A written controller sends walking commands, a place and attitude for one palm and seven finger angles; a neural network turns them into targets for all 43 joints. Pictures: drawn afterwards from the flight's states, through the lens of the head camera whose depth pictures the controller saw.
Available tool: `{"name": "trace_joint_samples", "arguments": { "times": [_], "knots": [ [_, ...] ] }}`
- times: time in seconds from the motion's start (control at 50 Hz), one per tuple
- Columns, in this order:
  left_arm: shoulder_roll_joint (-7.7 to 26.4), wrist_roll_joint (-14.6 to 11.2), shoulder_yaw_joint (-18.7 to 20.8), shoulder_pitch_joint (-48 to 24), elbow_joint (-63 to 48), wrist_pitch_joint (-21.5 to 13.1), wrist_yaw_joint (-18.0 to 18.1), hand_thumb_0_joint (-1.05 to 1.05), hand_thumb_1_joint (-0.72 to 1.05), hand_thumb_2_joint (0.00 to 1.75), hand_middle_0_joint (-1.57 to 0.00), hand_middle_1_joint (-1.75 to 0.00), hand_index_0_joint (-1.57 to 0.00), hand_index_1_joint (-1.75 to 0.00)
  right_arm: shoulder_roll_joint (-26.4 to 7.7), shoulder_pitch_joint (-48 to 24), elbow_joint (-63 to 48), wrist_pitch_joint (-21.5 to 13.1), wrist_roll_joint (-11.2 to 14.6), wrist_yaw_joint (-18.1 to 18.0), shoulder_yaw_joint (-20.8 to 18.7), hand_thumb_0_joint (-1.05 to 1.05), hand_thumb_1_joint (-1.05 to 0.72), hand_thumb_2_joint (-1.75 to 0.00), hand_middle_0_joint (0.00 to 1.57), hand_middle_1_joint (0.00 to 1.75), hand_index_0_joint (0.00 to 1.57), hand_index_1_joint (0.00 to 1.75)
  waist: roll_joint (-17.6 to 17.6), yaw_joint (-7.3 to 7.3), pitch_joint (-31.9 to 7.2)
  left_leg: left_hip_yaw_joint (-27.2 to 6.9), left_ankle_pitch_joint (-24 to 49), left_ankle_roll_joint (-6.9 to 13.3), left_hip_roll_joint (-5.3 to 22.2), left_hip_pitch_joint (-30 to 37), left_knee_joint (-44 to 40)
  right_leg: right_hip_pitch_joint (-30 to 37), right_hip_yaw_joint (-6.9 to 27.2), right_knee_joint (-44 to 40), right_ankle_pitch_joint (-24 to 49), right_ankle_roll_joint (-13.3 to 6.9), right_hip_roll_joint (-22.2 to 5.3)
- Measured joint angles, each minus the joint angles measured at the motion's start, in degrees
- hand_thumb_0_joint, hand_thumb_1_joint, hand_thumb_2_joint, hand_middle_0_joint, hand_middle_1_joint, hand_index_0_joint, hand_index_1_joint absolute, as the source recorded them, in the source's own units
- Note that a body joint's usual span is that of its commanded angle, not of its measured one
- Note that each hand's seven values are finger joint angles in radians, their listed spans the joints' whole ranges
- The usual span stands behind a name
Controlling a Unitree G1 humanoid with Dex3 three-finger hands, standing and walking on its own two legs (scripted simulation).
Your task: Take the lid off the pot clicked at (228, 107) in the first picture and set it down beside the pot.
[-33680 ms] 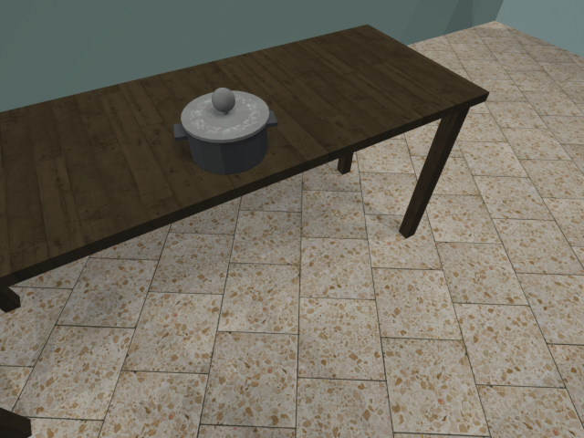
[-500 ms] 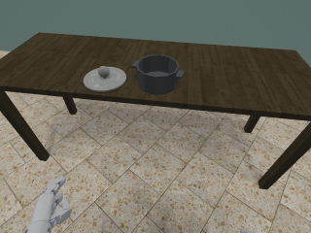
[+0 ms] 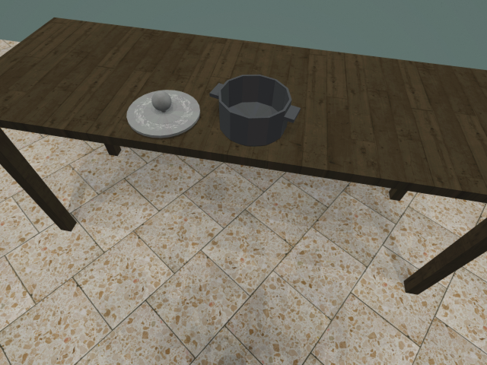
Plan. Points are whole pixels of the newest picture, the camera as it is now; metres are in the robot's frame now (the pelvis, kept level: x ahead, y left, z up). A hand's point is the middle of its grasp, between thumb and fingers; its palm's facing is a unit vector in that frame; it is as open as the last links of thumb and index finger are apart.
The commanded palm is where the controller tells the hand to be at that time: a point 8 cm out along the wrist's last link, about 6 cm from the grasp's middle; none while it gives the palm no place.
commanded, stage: stop stepping back and stand still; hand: left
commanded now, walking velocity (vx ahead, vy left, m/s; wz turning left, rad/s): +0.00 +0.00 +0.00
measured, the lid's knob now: (161, 101) +0.72 +0.25 -0.01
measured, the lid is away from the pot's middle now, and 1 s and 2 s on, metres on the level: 0.25 0.25 0.25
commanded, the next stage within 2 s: let the arm hang, fingers relaxed in 0.34 s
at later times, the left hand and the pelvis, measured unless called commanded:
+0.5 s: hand out of the picture +0.05 +0.19 -0.18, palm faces +0.02 -0.98 -0.20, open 7.3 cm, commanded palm none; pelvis +0.01 +0.02 +0.00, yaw -1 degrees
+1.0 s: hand out of the picture +0.01 +0.19 -0.18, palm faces +0.01 -0.98 -0.19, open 7.3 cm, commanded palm none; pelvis +0.00 +0.02 +0.00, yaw -2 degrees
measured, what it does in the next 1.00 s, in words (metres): stands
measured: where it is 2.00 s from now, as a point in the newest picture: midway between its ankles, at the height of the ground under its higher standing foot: outside the picture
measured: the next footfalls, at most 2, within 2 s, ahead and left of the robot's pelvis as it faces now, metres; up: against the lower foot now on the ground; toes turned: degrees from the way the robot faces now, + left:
none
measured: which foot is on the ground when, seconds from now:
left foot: down 0.00-1.00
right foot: down 0.00-1.00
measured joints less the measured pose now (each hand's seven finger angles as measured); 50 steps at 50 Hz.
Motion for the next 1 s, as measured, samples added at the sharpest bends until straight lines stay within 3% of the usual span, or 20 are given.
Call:
{"name": "trace_joint_samples", "arguments": {
  "times": [0.1, 0.6, 1.0],
  "knots": [
    [-1.34, -0.09, -0.57, -0.44, 1.69, -0.24, 0.24, 0.00, 0.92, 0.89, -0.20, -0.30, -0.20, -0.30, 0.09, -1.13, 1.24, -0.19, 0.17, -0.49, 0.13, 0.01, -0.95, -0.90, 0.20, 0.30, 0.20, 0.30, -0.27, 0.61, -0.11, 0.72, 0.06, 0.40, -0.54, 2.13, -1.23, 1.95, 0.74, -1.15, -0.09, 0.80, -0.56],
    [-0.97, -0.12, -1.04, -1.45, 4.28, 0.02, 0.20, 0.01, 0.93, 0.89, -0.20, -0.30, -0.20, -0.30, 1.55, 1.46, 5.55, -0.05, 0.17, -0.49, 0.84, 0.01, -0.93, -0.90, 0.20, 0.29, 0.20, 0.30, -0.55, -0.39, 1.42, 2.10, 0.67, 1.44, -1.53, 4.98, -3.42, 3.85, 2.09, -1.99, 0.18, 1.75, -1.57],
    [-2.05, -0.01, -1.47, 0.48, 6.29, -0.16, 0.42, 0.01, 0.93, 0.89, -0.20, -0.30, -0.20, -0.30, 2.28, 1.84, 6.90, -0.34, 0.33, -0.58, 0.87, 0.01, -0.92, -0.90, 0.20, 0.29, 0.20, 0.30, -0.39, -0.13, 1.39, 2.47, 1.51, 1.68, -1.65, 4.87, -3.83, 3.62, 2.41, -2.34, 1.11, 2.00, -1.71]
  ]
}}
